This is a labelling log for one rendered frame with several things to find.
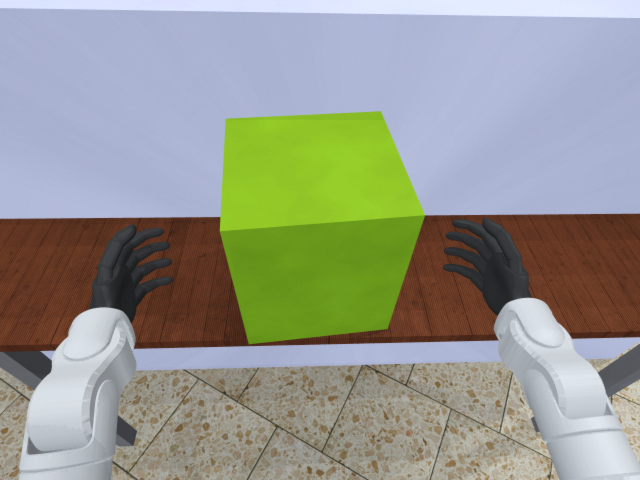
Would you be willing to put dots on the robot left hand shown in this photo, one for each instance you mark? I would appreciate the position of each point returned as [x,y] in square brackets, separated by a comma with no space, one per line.
[115,285]

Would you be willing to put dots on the right robot forearm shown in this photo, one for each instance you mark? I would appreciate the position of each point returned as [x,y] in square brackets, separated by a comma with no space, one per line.
[566,395]

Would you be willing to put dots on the left robot forearm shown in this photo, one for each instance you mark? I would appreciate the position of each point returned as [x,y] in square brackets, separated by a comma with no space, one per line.
[71,424]

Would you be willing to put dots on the carton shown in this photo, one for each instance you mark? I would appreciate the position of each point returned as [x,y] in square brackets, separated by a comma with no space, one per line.
[319,220]

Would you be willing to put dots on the robot right hand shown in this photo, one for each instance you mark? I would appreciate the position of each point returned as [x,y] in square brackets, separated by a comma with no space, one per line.
[501,277]

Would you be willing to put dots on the table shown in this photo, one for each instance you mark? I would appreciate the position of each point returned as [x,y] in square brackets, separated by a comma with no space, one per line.
[585,267]

